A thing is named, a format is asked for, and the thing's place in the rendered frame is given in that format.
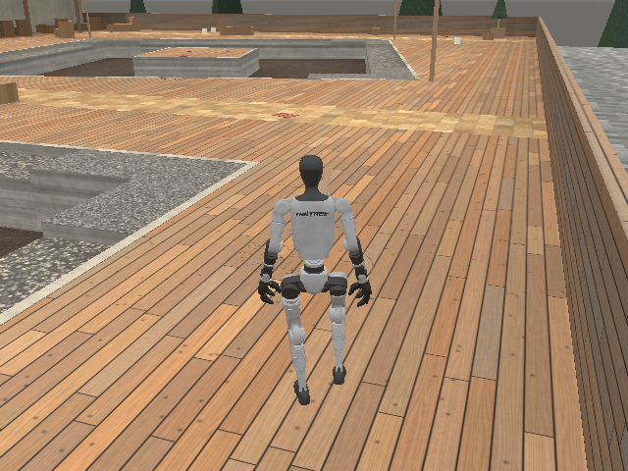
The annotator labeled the robot shin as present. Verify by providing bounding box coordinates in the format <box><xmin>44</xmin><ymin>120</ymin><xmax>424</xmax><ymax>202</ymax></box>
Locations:
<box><xmin>332</xmin><ymin>307</ymin><xmax>345</xmax><ymax>372</ymax></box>
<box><xmin>288</xmin><ymin>329</ymin><xmax>307</xmax><ymax>393</ymax></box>

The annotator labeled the right robot upper arm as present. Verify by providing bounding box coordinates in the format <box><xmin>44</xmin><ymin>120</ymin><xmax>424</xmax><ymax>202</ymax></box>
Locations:
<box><xmin>333</xmin><ymin>196</ymin><xmax>359</xmax><ymax>251</ymax></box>

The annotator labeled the left robot hand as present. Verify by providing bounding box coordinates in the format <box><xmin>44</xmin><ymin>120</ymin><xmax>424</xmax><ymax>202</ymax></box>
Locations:
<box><xmin>258</xmin><ymin>280</ymin><xmax>281</xmax><ymax>304</ymax></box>

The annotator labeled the left robot shin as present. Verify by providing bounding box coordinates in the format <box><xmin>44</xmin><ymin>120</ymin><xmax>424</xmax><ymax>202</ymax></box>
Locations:
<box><xmin>288</xmin><ymin>329</ymin><xmax>307</xmax><ymax>393</ymax></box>

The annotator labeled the left robot upper arm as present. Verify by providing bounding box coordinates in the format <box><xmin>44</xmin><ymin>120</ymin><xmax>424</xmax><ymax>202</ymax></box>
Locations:
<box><xmin>268</xmin><ymin>198</ymin><xmax>291</xmax><ymax>253</ymax></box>

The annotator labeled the right robot hand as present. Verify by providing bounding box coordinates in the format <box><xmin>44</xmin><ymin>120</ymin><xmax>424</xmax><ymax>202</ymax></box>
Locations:
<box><xmin>348</xmin><ymin>280</ymin><xmax>372</xmax><ymax>307</ymax></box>

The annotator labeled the robot right forearm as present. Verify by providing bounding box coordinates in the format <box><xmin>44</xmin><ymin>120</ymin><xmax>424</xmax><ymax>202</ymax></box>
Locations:
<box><xmin>348</xmin><ymin>237</ymin><xmax>369</xmax><ymax>284</ymax></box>

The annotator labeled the robot left forearm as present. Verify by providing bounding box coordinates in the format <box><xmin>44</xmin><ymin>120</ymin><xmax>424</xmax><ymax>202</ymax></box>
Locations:
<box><xmin>259</xmin><ymin>239</ymin><xmax>278</xmax><ymax>283</ymax></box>

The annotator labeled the right robot shin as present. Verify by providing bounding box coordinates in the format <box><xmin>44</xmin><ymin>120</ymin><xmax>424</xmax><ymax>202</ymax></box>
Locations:
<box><xmin>332</xmin><ymin>307</ymin><xmax>345</xmax><ymax>372</ymax></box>

